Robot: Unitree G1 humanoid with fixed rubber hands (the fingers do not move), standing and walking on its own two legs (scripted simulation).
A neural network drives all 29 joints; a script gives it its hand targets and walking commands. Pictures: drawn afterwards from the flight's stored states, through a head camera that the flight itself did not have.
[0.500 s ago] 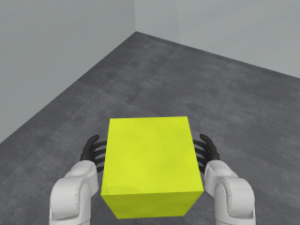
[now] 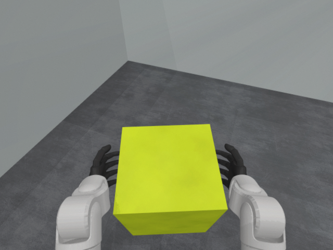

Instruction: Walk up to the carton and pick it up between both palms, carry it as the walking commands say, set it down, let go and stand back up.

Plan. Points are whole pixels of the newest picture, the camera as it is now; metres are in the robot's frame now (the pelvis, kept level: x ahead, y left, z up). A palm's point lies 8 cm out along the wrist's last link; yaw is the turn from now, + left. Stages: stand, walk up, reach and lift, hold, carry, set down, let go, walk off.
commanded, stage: carry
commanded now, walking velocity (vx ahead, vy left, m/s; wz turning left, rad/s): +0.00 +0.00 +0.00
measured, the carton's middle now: (167, 184) +0.27 -0.01 +0.02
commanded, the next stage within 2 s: none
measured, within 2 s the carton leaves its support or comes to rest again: neither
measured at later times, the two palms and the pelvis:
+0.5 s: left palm (96, 158) +0.31 +0.15 +0.10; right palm (220, 153) +0.30 -0.14 +0.09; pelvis +0.05 +0.01 +0.03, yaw +0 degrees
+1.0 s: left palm (103, 163) +0.33 +0.14 +0.05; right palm (217, 161) +0.31 -0.14 +0.05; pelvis +0.05 +0.01 +0.02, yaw -1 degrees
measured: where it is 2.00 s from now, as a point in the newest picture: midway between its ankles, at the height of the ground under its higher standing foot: outside the picture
